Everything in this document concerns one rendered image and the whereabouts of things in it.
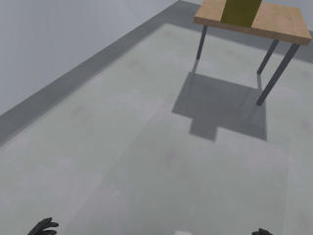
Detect table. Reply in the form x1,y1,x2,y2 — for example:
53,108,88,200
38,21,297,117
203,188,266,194
193,0,312,106

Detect left robot hand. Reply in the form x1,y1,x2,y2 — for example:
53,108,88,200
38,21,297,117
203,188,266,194
27,217,59,235

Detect carton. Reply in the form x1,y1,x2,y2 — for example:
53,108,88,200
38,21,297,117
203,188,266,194
220,0,262,28

